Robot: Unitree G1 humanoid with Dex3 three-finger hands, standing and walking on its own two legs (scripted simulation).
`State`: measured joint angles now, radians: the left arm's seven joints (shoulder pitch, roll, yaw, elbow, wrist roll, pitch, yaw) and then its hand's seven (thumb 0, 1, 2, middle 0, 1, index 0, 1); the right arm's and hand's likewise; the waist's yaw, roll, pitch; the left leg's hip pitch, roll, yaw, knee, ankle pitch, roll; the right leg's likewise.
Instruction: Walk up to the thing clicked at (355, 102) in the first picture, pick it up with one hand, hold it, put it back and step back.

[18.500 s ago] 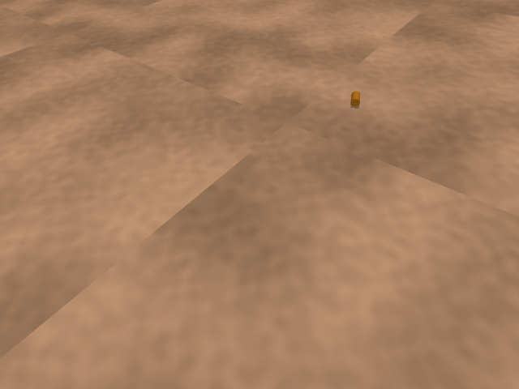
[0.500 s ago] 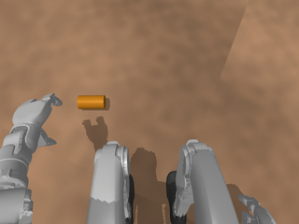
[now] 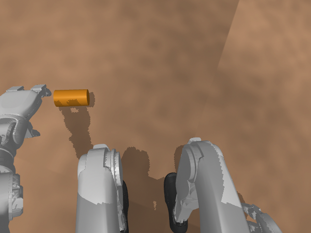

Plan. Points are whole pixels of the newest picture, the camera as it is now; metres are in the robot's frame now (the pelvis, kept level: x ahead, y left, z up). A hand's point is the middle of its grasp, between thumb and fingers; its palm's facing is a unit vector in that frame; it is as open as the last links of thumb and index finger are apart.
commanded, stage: rise first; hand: left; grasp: from above
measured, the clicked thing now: (72, 97) +0.50 +0.29 -0.33
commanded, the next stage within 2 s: none
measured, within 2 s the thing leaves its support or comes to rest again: neither
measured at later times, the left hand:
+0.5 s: hand (39, 110) +0.42 +0.34 -0.21, palm faces -0.47 -0.07 -0.88, open 11.9 cm
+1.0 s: hand (43, 106) +0.44 +0.33 -0.21, palm faces -0.45 -0.07 -0.89, open 12.5 cm
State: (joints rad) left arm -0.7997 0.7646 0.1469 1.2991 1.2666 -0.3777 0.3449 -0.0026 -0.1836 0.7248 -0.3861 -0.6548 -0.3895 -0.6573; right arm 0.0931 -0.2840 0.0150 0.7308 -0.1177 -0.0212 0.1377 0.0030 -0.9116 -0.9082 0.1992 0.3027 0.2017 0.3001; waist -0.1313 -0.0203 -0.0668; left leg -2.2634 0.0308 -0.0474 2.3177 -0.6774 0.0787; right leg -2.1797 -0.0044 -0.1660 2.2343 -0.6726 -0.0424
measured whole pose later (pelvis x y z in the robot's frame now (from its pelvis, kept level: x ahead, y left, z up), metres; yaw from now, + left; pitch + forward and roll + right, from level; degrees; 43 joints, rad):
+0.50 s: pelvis +0.01 +0.00 -0.02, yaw -2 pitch +36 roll -9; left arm -0.85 0.82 0.17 1.37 1.32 -0.36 0.41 0.00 -0.15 0.68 -0.41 -0.68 -0.42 -0.67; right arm 0.11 -0.28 0.04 0.74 -0.15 -0.03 0.14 0.00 -0.92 -0.91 0.20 0.30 0.20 0.30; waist -0.17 -0.03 -0.03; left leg -2.32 0.04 -0.07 2.40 -0.71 0.08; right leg -2.24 0.01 -0.19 2.30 -0.69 -0.05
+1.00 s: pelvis +0.01 +0.00 -0.03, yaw -3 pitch +35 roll -10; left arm -0.89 0.84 0.16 1.41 1.31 -0.35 0.43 0.00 -0.25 0.77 -0.33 -0.77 -0.34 -0.76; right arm 0.10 -0.28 0.07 0.74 -0.16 -0.04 0.15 0.00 -0.92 -0.91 0.20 0.30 0.20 0.30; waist -0.19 -0.04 -0.03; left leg -2.34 0.05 -0.08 2.43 -0.72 0.08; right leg -2.25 0.01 -0.20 2.32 -0.69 -0.05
